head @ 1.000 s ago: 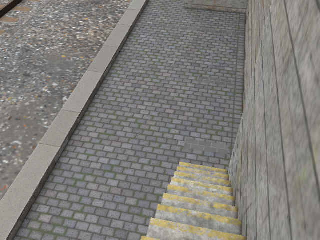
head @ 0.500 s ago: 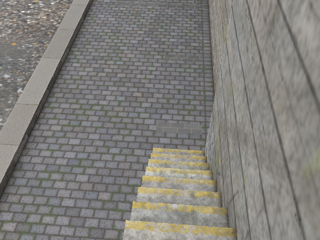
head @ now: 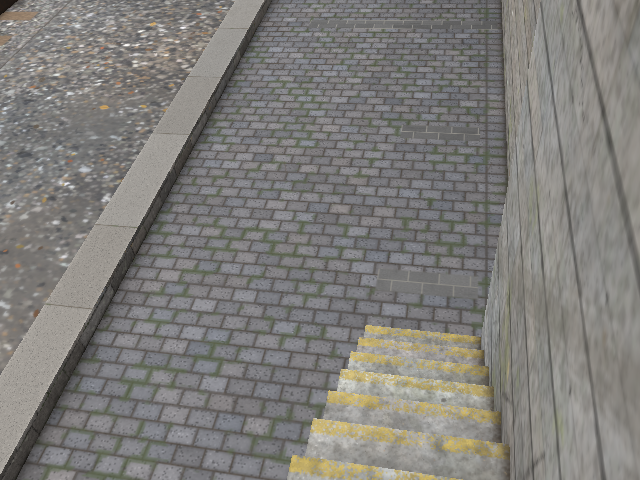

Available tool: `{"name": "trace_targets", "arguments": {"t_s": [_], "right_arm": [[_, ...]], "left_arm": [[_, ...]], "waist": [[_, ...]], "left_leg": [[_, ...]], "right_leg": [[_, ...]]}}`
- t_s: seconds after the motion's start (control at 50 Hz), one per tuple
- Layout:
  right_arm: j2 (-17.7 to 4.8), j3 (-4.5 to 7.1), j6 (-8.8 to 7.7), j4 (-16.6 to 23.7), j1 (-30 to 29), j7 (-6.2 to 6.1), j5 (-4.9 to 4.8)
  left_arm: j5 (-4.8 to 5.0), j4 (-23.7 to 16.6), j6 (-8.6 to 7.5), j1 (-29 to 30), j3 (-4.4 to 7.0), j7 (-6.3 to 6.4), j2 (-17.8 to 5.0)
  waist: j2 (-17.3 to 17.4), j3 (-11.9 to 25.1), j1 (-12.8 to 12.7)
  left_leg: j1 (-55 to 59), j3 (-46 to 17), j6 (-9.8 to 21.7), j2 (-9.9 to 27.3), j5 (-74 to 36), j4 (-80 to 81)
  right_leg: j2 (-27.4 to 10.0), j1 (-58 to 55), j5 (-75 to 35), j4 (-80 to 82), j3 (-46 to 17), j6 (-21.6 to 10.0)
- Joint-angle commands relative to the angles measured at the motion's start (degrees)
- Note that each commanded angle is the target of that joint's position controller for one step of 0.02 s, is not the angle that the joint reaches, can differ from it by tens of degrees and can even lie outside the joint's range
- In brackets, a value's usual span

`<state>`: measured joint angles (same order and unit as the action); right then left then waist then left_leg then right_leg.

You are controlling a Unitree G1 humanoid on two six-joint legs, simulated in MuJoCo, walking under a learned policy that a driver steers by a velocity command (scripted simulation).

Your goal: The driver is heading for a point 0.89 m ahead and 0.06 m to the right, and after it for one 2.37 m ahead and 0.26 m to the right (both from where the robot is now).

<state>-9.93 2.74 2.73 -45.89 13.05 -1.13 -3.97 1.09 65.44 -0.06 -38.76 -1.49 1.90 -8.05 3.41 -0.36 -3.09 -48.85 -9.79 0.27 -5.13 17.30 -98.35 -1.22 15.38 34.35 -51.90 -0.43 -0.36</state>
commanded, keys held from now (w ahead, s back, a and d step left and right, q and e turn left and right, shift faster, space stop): w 1.00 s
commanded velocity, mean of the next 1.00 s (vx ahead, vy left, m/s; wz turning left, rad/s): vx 0.50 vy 0.00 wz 0.00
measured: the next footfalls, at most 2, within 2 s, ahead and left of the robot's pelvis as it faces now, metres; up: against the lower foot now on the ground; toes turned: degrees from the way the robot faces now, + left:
left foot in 0.32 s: +0.26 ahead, +0.17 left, -0.20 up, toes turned -3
right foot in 0.88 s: +0.46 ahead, -0.12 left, -0.41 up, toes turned -2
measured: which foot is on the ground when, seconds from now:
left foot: up 0.00-0.30, down 0.32-0.88, up 0.90-1.00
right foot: down 0.00-0.30, up 0.32-0.86, down 0.88-1.00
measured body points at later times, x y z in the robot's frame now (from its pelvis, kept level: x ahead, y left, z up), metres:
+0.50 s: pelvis +0.21 +0.07 -0.18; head +0.24 +0.09 +0.27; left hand +0.27 +0.34 -0.32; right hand +0.12 -0.16 -0.31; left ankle +0.22 +0.18 -0.90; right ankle +0.26 -0.12 -0.72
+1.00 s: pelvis +0.47 -0.02 -0.39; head +0.48 -0.04 +0.06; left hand +0.37 +0.25 -0.51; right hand +0.53 -0.29 -0.53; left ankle +0.42 +0.17 -0.85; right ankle +0.43 -0.11 -1.11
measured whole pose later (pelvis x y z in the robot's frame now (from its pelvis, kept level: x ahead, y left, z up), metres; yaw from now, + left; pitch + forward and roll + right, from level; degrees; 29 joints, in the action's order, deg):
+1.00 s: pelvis +0.47 -0.02 -0.39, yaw -3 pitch -1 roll +3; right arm -13.3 4.4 -0.5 -51.7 16.3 -2.7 -4.0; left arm 0.2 62.4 -1.9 -29.7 2.8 -2.3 -15.4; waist -0.7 -0.7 -3.6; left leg -39.0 -11.0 0.5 -6.6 37.6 -111.4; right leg -0.7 13.8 21.3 -39.7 -0.9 -3.2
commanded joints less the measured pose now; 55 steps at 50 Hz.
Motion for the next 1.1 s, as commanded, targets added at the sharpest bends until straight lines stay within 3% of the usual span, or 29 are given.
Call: {"name": "trace_targets", "arguments": {"t_s": [0.02, 0.04, 0.06, 0.12, 0.14, 0.18, 0.22, 0.26, 0.3, 0.32, 0.34, 0.38, 0.42, 0.44, 0.48, 0.52, 0.56, 0.6, 0.76, 0.82, 0.86, 0.88, 0.9, 0.92, 1.0, 1.02, 1.04, 1.08, 1.1], "right_arm": [[1.98, -0.82, 1.06, 4.32, 3.67, 1.44, 1.88], [2.05, -0.97, 1.06, 5.23, 1.30, 1.81, 1.98], [-3.61, 1.15, 0.12, 5.69, -0.08, 3.03, 2.01], [-1.65, 0.37, -0.88, 8.79, -10.88, 3.76, 2.57], [-1.01, 0.20, -1.07, 8.02, -8.69, 4.77, 3.82], [-0.28, 0.20, -0.51, 9.55, -12.99, 4.98, 2.21], [-1.34, 0.59, 0.05, 9.30, -12.36, 4.43, 0.71], [-6.70, 2.40, -1.41, 4.09, -1.48, 3.11, 0.65], [-9.81, 4.30, -1.96, -5.08, 22.54, 1.60, 2.52], [-7.11, 2.50, -3.08, -9.79, 34.93, 1.29, 3.96], [-5.32, -0.21, -3.46, -10.22, 28.73, 2.30, 5.03], [-9.08, 0.85, -4.66, -10.50, 25.06, 4.56, 2.44], [-7.87, 0.31, -5.35, -10.91, 17.81, 4.33, 4.10], [-5.73, -0.86, -6.06, -9.95, 14.10, 3.81, 5.40], [-2.96, -2.83, -6.40, -9.09, 10.92, 1.74, 7.42], [-5.99, -2.36, -6.95, -10.37, 13.16, 0.65, 8.12], [-8.50, -1.74, -7.95, -9.90, 13.81, -1.17, 6.29], [-8.62, -1.72, -7.87, -9.97, 14.59, -2.77, 2.99], [-7.52, -0.27, -5.79, -10.03, 19.72, -1.67, 2.69], [-8.23, 0.09, -4.69, -7.99, 11.75, -1.45, 3.19], [-9.31, 0.83, -4.97, -7.82, 2.90, -0.20, 2.43], [-8.57, 1.80, -5.12, -7.27, 0.19, 0.30, -0.06], [-3.32, 1.30, -5.05, -6.94, 3.51, -0.24, 1.16], [-1.16, 1.69, -5.25, -5.97, 16.82, -0.84, 1.30], [-4.88, 1.97, -1.98, -2.16, 9.01, -1.89, -1.29], [-3.48, 1.50, -1.44, -0.02, 8.38, -2.04, -1.18], [-0.85, 0.16, -0.57, 1.68, 6.25, -1.94, -0.70], [0.77, -0.68, -0.22, 1.23, 2.67, -0.43, 2.05], [-5.80, 1.21, -0.83, 1.91, 1.17, 0.75, 1.55]], "left_arm": [[0.32, -9.05, -1.63, 15.35, -0.69, 2.87, -7.51], [0.14, -10.04, -1.71, 15.82, -0.02, 2.55, -9.87], [1.92, -8.22, -2.18, 8.97, 1.92, 3.84, -12.11], [2.28, -7.26, -1.79, -2.23, 2.59, 4.81, -6.71], [2.85, -7.64, -1.20, -0.07, 2.02, 5.77, -3.60], [2.41, -8.31, 0.09, 2.21, 3.46, 5.70, -6.94], [2.12, -8.95, -0.01, 4.87, 6.28, 4.03, -12.79], [1.35, -7.20, -0.97, 8.23, 6.94, 3.30, -10.49], [0.98, -4.99, -2.83, 10.27, 6.85, 2.15, -6.35], [-0.27, -3.82, -3.87, 13.27, 7.05, 1.39, -3.48], [1.72, -5.69, -4.64, 5.02, 7.01, 0.84, -4.54], [2.46, -8.80, -4.25, 7.22, 6.32, 0.99, -6.43], [3.65, -9.68, -2.31, 11.94, 6.81, 1.31, -7.32], [3.64, -11.24, -1.80, 16.95, 6.88, 1.32, -7.28], [0.07, -13.46, -0.97, 18.73, 6.75, 0.81, -6.70], [-1.70, -13.66, -0.81, 17.29, 6.00, -0.55, -3.83], [-0.50, -17.26, -2.32, 21.49, 7.41, -1.51, -9.74], [-1.61, -20.17, -2.89, 27.84, 7.01, -2.16, -9.52], [-0.49, -21.46, -2.01, 34.21, 5.98, -5.28, -8.55], [-1.25, -15.63, -1.59, 21.44, 7.66, -4.81, -13.21], [-1.26, -8.11, -2.06, -1.89, 10.30, -4.66, -19.18], [-2.35, -3.23, -1.46, -13.40, 9.24, -3.42, -15.88], [-2.40, 0.97, -1.77, -18.83, 6.47, -3.81, -12.43], [-0.86, -1.30, -2.93, -11.61, 5.23, -3.82, -11.84], [-0.35, -4.31, -1.18, 7.67, 2.20, -3.92, -7.18], [-0.19, -4.50, -2.15, 10.67, 2.90, -1.99, -11.37], [-0.06, -5.50, -2.63, 17.79, 0.69, 0.81, -6.95], [-1.75, -5.06, -2.86, 18.45, 0.88, 3.71, -10.94], [-0.06, -4.10, -3.18, 12.20, 2.55, 4.63, -13.57]], "waist": [[-8.51, -4.99, 10.12], [-11.17, -5.15, 9.25], [-10.87, -5.93, 6.56], [-13.47, -8.15, -2.33], [-7.71, -10.38, -1.28], [-7.88, -11.21, -4.94], [-10.80, -11.91, -5.97], [-15.97, -8.23, -1.80], [-6.74, 0.21, 10.38], [12.48, 1.13, 17.32], [16.16, 3.92, 8.99], [9.22, 12.36, 7.27], [-3.31, 5.01, 2.45], [0.18, -0.56, 2.70], [2.90, -2.90, -0.15], [5.58, 0.65, -0.99], [7.79, -0.68, 0.33], [5.93, -5.04, 2.82], [3.26, -10.58, 8.13], [4.06, -5.05, 2.58], [2.91, 3.77, -10.22], [-8.98, 2.64, -15.95], [-26.37, -2.02, -15.62], [-36.22, -2.25, -3.59], [2.97, 0.83, 6.25], [-5.82, -0.38, 7.71], [-2.79, -3.57, 10.26], [-7.17, -1.25, 9.59], [-8.75, -1.47, 6.57]], "left_leg": [[13.30, 0.26, -2.55, 7.24, -28.20, 25.61], [20.33, 3.84, -4.11, 5.51, -25.71, 24.68], [10.20, -0.48, -2.92, 7.63, -40.49, 32.77], [2.71, 3.75, -2.70, 7.36, -35.13, 44.56], [6.94, 1.60, -2.17, 8.92, -49.54, 56.66], [17.51, 5.97, -3.12, 7.24, -44.35, 64.85], [22.09, 8.06, -2.38, 6.38, -26.62, 68.91], [27.65, 3.23, 1.12, 11.20, -28.94, 78.82], [55.71, 5.66, 5.91, 12.98, -41.88, 82.97], [70.59, 3.87, 10.28, 17.11, -74.06, 72.57], [74.06, -1.24, 11.10, 20.58, -84.49, 57.70], [66.24, -13.32, 19.42, 26.18, -43.02, 62.63], [47.08, -21.35, 19.66, 27.83, -1.23, 72.26], [40.73, -21.88, 17.34, 26.41, 0.53, 72.36], [29.19, -15.08, 13.21, 20.99, -4.71, 72.28], [25.05, -12.28, 12.38, 17.58, -14.45, 70.39], [32.60, -12.95, 11.53, 17.75, -10.51, 69.45], [27.92, -7.82, 10.56, 15.51, -1.11, 70.61], [32.54, -6.09, 10.59, 15.20, -2.80, 54.48], [36.18, -5.68, 6.31, 12.89, -16.03, 41.43], [29.74, -2.87, 2.80, 8.87, -32.32, 17.81], [20.25, -2.04, -1.15, -0.14, -18.50, -6.69], [1.84, -1.60, -2.36, -9.95, 36.20, -28.32], [-9.61, -3.44, -1.42, -8.17, 37.34, -24.84], [-6.72, -3.99, 2.58, 2.53, 0.82, -1.98], [-5.59, -5.72, 1.94, 4.09, 0.15, 1.98], [2.88, -9.24, -1.19, 7.03, -10.22, 20.15], [19.97, 1.31, -3.28, 5.76, -24.05, 29.52], [10.59, -2.07, -2.80, 5.60, -38.55, 33.13]], "right_leg": [[-12.82, 15.60, -48.74, 14.70, -13.99, -5.34], [-12.58, 18.15, -51.22, 16.83, -12.84, -4.71], [-11.20, 9.21, -34.25, 8.14, -13.71, -5.53], [-8.85, -0.63, -23.81, 5.21, -14.79, -6.52], [-5.80, 4.21, -17.19, 0.83, -10.53, -6.51], [-5.53, 10.20, -15.02, 0.71, -9.91, -8.52], [-8.34, 11.83, -19.21, -1.41, -12.93, -11.87], [-7.59, 8.51, -19.42, -12.06, -15.00, -12.30], [-1.84, 18.29, -28.91, -41.96, -9.45, -6.31], [10.53, 37.81, 23.48, -73.37, -5.78, -2.63], [7.98, 48.58, 26.34, -78.55, -10.11, -0.98], [2.98, 48.66, 12.41, -67.95, -14.30, 0.58], [-0.76, 48.88, -3.47, -56.69, -13.29, -0.44], [-0.42, 52.03, -11.92, -51.44, -14.35, -1.19], [-1.44, 44.47, -27.92, -30.86, -11.00, -0.70], [-2.01, 32.99, -37.41, -26.94, -6.17, -0.09], [-3.43, 36.83, -51.41, -10.29, -11.20, -0.63], [-2.43, 27.88, -63.10, 4.84, -8.21, 0.06], [-3.15, 20.24, -60.14, 19.58, -5.35, -1.09], [-6.21, 8.06, -60.66, 24.97, -5.90, -3.21], [-4.31, -17.09, -62.18, 22.22, 0.46, -2.85], [-6.46, -26.33, -63.10, 29.90, -1.82, -3.85], [-10.18, -34.55, -83.02, 19.92, -1.92, -3.64], [-11.83, -35.38, -106.54, 8.69, -7.01, -7.30], [-15.59, -5.20, -61.08, 16.18, -20.68, -8.75], [-20.27, -2.32, -67.54, 14.55, -26.97, -11.92], [-18.05, 9.97, -69.74, 14.89, -21.16, -10.25], [-11.68, 17.68, -64.32, 12.15, -15.19, -7.38], [-11.31, 10.78, -42.38, 5.10, -17.81, -9.12]]}}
